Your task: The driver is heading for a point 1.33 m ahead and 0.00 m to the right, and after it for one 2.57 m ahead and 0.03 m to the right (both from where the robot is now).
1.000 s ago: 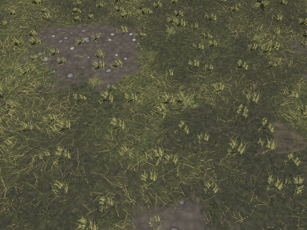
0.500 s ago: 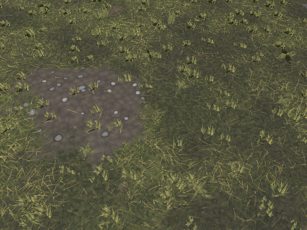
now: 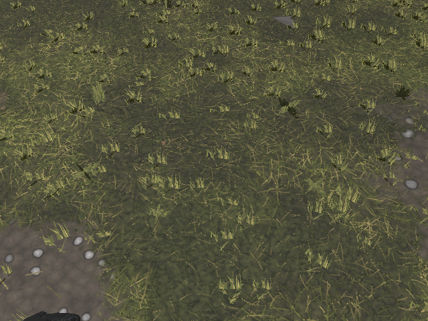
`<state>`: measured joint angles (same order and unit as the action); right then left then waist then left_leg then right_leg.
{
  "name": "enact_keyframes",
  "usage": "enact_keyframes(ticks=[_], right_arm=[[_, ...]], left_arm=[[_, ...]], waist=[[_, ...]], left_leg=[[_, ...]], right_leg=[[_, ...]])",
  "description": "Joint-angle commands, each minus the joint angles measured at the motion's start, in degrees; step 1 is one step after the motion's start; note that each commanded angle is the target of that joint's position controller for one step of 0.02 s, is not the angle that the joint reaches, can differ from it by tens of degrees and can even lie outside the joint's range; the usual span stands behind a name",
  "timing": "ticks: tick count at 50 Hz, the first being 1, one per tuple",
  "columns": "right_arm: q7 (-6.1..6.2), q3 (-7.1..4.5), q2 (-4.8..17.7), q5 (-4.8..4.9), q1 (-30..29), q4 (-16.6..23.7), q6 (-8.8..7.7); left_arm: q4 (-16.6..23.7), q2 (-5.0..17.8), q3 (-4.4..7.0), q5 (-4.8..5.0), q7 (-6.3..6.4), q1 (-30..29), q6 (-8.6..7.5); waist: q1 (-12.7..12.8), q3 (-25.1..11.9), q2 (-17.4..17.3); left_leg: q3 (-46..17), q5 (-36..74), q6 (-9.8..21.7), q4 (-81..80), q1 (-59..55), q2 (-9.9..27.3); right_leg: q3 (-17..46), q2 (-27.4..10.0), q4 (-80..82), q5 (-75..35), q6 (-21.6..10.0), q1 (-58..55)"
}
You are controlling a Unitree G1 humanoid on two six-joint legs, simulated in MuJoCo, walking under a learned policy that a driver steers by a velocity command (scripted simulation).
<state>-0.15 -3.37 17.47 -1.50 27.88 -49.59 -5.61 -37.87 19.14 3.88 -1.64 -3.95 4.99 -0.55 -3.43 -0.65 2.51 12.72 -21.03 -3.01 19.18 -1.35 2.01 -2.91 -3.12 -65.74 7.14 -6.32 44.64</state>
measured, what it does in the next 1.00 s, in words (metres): walks ahead: right foot, then left foot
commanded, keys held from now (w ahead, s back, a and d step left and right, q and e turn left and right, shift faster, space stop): w+e+shift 0.06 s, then w+shift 0.08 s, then shift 0.18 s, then q+shift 0.54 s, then shift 0.14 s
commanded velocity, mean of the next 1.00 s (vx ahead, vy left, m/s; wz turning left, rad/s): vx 0.37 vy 0.00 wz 0.15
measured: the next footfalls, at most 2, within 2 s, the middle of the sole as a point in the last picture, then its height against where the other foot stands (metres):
right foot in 0.16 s outside the picture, level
left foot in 0.60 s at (206, 269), level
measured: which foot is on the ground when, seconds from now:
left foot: down 0.00-0.16, up 0.18-0.58, down 0.60-1.00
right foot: up 0.00-0.14, down 0.16-0.60, up 0.62-1.00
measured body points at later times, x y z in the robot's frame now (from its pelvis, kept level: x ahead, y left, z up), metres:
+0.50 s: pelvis +0.40 -0.03 +0.00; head +0.43 -0.05 +0.45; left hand +0.53 +0.22 -0.11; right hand +0.54 -0.31 -0.09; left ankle +0.63 +0.07 -0.68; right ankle +0.31 -0.05 -0.73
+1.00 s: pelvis +0.57 -0.06 +0.00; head +0.61 -0.05 +0.45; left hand +0.70 +0.23 -0.10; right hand +0.79 -0.32 -0.07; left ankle +0.64 +0.01 -0.73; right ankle +0.67 -0.21 -0.71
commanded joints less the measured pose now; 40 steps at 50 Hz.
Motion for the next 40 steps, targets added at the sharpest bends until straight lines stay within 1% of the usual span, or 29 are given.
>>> enact_keyframes(ticks=[1, 3, 5, 6, 7, 8, 9, 10, 11, 12, 13, 14, 15, 17, 19, 20, 22, 24, 26, 28, 29, 30, 31, 32, 33, 34, 35, 37, 40], right_arm=[[0.47, 0.06, 3.56, 0.16, -7.48, 3.78, -1.68], [1.0, -0.41, 6.27, 0.17, -5.18, 3.04, -1.43], [1.68, -1.2, 10.22, 0.27, -4.13, 3.13, -0.45], [1.86, -1.68, 12.24, 0.0, -5.85, 3.66, 0.43], [1.94, -1.75, 12.42, -0.36, -8.45, 4.71, 1.25], [1.48, -1.58, 10.15, -0.47, -7.69, 4.43, 1.59], [1.03, 0.49, 1.28, -0.8, -1.46, 7.58, 1.28], [0.97, 0.61, 4.59, 1.45, -1.29, 11.41, 0.85], [1.2, 0.7, 6.17, 1.53, -6.27, 11.08, 0.37], [1.21, 0.96, 5.6, 1.36, -6.85, 10.55, 0.34], [1.17, 1.33, 4.36, 0.25, -7.09, 9.8, 0.9], [2.09, -0.7, 7.71, 3.6, -8.43, 9.86, -0.41], [2.39, -0.93, 7.33, 3.94, -7.6, 10.06, -0.13], [2.27, -0.59, 4.3, 3.04, -9.32, 10.09, 0.37], [1.7, 0.3, 0.9, 2.25, -13.16, 10.72, 0.32], [1.14, 0.67, -0.27, 2.07, -14.35, 10.51, 0.01], [-0.23, 0.96, -1.19, 2.22, -19.32, 11.04, -0.44], [-1.88, 0.51, 0.19, 2.68, -22.7, 12.83, -0.51], [-3.41, -0.51, 2.68, 2.48, -21.55, 13.76, -0.45], [-4.19, -2.07, 5.43, 1.78, -13.08, 12.42, -0.11], [-3.83, -3.13, 7.31, 1.71, -4.11, 10.55, 0.12], [-2.85, -3.93, 9.7, 1.59, 2.18, 9.53, 0.17], [-1.73, -3.31, 11.65, -0.28, -2.36, 11.68, 0.45], [-1.16, -3.62, 13.47, -1.8, -9.01, 15.51, 0.86], [-0.56, -3.45, 10.51, -0.96, -15.12, 18.97, 1.97], [-0.01, -2.46, 7.37, 0.75, -17.66, 19.68, 3.15], [0.34, -1.82, 6.19, 1.89, -18.5, 20.27, 3.78], [0.63, -2.34, 7.03, 1.95, -19.71, 21.12, 4.63], [1.7, -3.32, 8.44, 1.9, -16.8, 20.52, 5.85]], left_arm=[[5.88, -1.81, -1.92, -0.1, -1.77, -5.35, -0.34], [5.7, -1.32, -2.03, 0.04, -1.95, -6.11, -0.37], [3.6, 0.69, -1.37, -0.18, -1.14, 0.85, -0.61], [1.02, 2.71, -0.4, -0.33, -0.42, 9.9, -0.82], [-3.45, 4.96, 1.01, -0.47, 0.64, 22.94, -0.89], [-5.77, 7.29, 2.35, -0.71, 2.04, 25.3, -0.77], [-3.79, 13.11, 3.08, -1.25, 2.82, 18.16, -0.74], [-1.24, 13.79, 3.64, -0.37, 3.3, 19.34, -0.45], [-1.39, 11.13, 3.2, 0.19, 4.06, 17.35, -0.74], [-2.33, 8.23, 2.22, 0.46, 4.53, 14.14, -1.14], [-2.91, 6.04, 1.37, 0.68, 4.49, 12.21, -1.82], [0.41, 4.13, 1.06, 2.68, 2.92, 7.12, -4.16], [-0.22, 4.49, 0.89, 2.74, 2.33, 4.96, -5.12], [-2.07, 2.29, 0.37, 3.24, 2.79, 4.18, -5.66], [-3.63, 1.89, 0.16, 2.2, 4.17, 5.02, -5.42], [-3.97, 1.61, 0.07, 1.72, 4.91, 5.15, -5.16], [-5.33, 1.77, 0.01, 1.48, 6.18, 9.26, -4.66], [-5.86, 2.95, 0.17, 1.54, 7.21, 10.44, -3.68], [-5.2, 3.68, 0.52, 1.24, 7.95, 8.96, -2.52], [-3.18, 4.41, 1.04, 1.23, 8.72, 5.61, -1.23], [-1.47, 4.54, 1.16, 1.16, 8.81, 1.67, -0.74], [0.12, 3.56, 0.84, 0.78, 8.32, -0.5, -0.78], [1.25, -3.89, -0.57, -1.44, 6.46, 7.35, -0.73], [1.05, -0.02, -0.98, 0.51, 4.65, 15.83, -1.71], [1.53, 4.77, -0.12, 1.82, 4.08, 10.75, -1.67], [2.54, 4.69, 0.19, 1.21, 4.19, 5.41, -1.16], [3.12, 3.75, 0.08, 0.4, 4.71, 3.58, -0.29], [3.65, 2.14, 0.12, 0.4, 4.95, 3.44, 0.61], [2.95, -0.33, -0.22, 0.67, 5.94, 2.05, 0.13]], waist=[[4.74, 8.25, -5.65], [5.21, 7.36, -5.23], [9.57, 2.43, -8.07], [14.35, -1.96, -9.07], [19.81, -7.39, -8.6], [18.8, -7.46, -2.14], [7.28, -7.81, 13.54], [9.26, -22.1, 9.3], [8.88, -14.87, 0.36], [5.36, -5.09, -3.6], [2.75, -1.59, -6.91], [2.72, -3.44, -10.96], [-0.19, -3.33, -9.45], [-0.78, -0.63, -6.12], [0.64, 0.73, -3.14], [1.48, 0.19, -2.43], [5.43, -1.4, -1.82], [6.73, -1.6, -0.03], [5.58, -2.69, 2.26], [1.25, -5.56, 3.46], [-3.82, -7.93, 2.59], [-7.7, -9.21, -5.89], [1.28, -10.85, -21.79], [3.02, -24.89, -17.62], [2.5, -19.87, -8.44], [3.36, -10.2, 0.46], [4.3, -7.56, 3.35], [5.89, -2.82, -0.68], [4.35, -5.89, -4.79]], left_leg=[[0.95, 32.69, 4.54, -12.7, 7.51, 10.67], [4.02, 55.45, 4.07, -9.46, 4.61, 10.32], [3.47, 76.08, 4.44, 0.84, 0.76, 12.59], [2.68, 80.6, 5.43, 11.72, 1.57, 13.63], [1.5, 77.51, 6.47, 26.88, 6.11, 13.47], [1.6, 40.92, 5.49, 47.92, 16.27, 6.92], [-1.88, -12.16, 3.34, 70.88, 34.22, -0.74], [-13.37, -7.99, 2.84, 77.38, 43.26, -2.03], [-14.32, -1.76, 2.53, 74.62, 45.97, 0.22], [-13.26, 0.35, 2.37, 69.49, 44.13, 2.42], [-13.88, -0.08, 2.21, 65.08, 39.9, 3.83], [-18.02, -1.78, 1.54, 65.13, 36.41, 4.64], [-18.32, -0.45, 1.22, 60.9, 34.67, 6.35], [-16.6, 1.38, 0.96, 49.88, 33.92, 7.02], [-12.59, 10.21, 1.2, 39.01, 32.26, 4.1], [-11.3, 17.69, 1.77, 32.02, 30.07, 2.78], [-9.65, 32.8, 2.32, 20.76, 29.15, -0.41], [-9.03, 36.65, 2.6, 15.02, 30.68, -1.85], [-8.12, 33.18, 3.64, 13.68, 29.49, -3.15], [-6.45, 24.47, 5.61, 14.9, 23.66, -6.01], [-8.38, 24.73, 7.83, 12.08, 15.12, -5.78], [-15.64, 41.88, 10.98, 6.79, 5.61, -0.89], [-41.1, 65.48, 21.22, 10.94, -8.16, 11.45], [-59.0, 44.79, 28.07, 2.46, -13.09, 18.4], [-55.63, 23.63, 25.77, 0.31, -5.65, 16.12], [-49.88, 12.16, 22.2, -2.5, 5.26, 11.81], [-47.09, 5.33, 19.75, -4.12, 12.0, 9.13], [-42.19, 2.78, 16.76, -5.56, 21.81, 3.16], [-38.82, 14.61, 15.41, -2.56, 20.55, 0.54]], right_leg=[[-2.68, -0.81, 14.43, -7.4, -1.82, -4.43], [-7.78, 3.44, 20.12, -7.9, -3.85, -12.17], [-7.88, 7.47, 22.02, -4.1, -5.62, -21.92], [-6.28, 9.03, 22.47, -1.22, -6.68, -31.48], [-3.1, 9.44, 26.0, 0.23, -8.28, -45.45], [3.28, 6.49, 31.37, 1.05, -8.94, -54.94], [23.2, -7.55, 27.45, -26.32, -10.41, -63.27], [41.28, -15.34, 38.67, -22.93, -18.62, -72.23], [39.81, -14.58, 44.26, -21.09, -17.23, -64.61], [33.0, -13.48, 45.28, -27.29, -15.4, -52.64], [28.12, -11.73, 45.44, -33.8, -14.08, -43.76], [28.5, -11.05, 46.68, -31.56, -13.48, -38.37], [25.61, -10.05, 47.61, -31.04, -12.13, -34.81], [17.1, -6.62, 48.99, -35.4, -9.23, -29.36], [7.5, -1.67, 49.64, -42.71, -5.71, -26.3], [3.31, 0.73, 49.44, -41.12, -3.45, -26.01], [0.11, 1.41, 48.42, -36.94, -0.33, -31.01], [-0.57, -0.17, 46.54, -34.69, 1.61, -36.44], [-0.63, -2.15, 41.27, -37.81, 2.56, -39.32], [-0.76, -3.75, 30.85, -48.01, 3.71, -39.96], [-1.32, -3.14, 19.74, -46.98, 5.09, -36.06], [-3.43, 3.74, -1.27, -21.69, 7.18, -28.12], [1.49, 14.93, -23.37, 31.76, 11.42, -5.94], [15.16, 12.74, -30.71, 27.87, 10.36, -3.44], [15.21, 9.84, -28.36, 22.45, 8.49, -2.3], [13.48, 7.98, -22.52, 18.4, 7.93, -1.23], [12.7, 6.46, -17.04, 16.39, 7.64, -2.99], [11.73, 5.82, -4.91, 14.49, 7.9, -8.11], [10.31, 7.31, 8.59, 12.66, 9.93, -11.74]])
